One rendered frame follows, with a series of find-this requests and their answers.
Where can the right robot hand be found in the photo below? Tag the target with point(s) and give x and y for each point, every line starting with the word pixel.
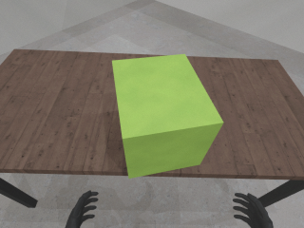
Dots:
pixel 257 215

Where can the left robot hand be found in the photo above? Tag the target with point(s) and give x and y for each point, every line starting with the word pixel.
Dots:
pixel 77 217

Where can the table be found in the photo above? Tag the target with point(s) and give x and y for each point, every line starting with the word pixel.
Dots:
pixel 59 115

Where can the carton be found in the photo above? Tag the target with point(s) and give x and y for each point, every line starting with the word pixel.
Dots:
pixel 167 119

